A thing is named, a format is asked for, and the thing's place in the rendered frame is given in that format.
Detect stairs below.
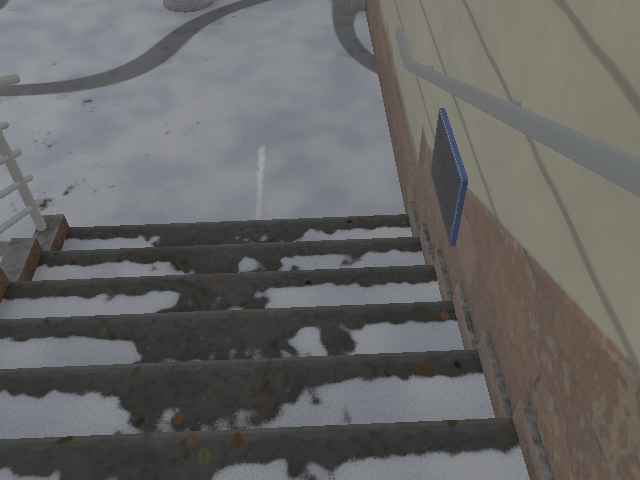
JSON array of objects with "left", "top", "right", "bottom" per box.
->
[{"left": 0, "top": 214, "right": 530, "bottom": 480}]

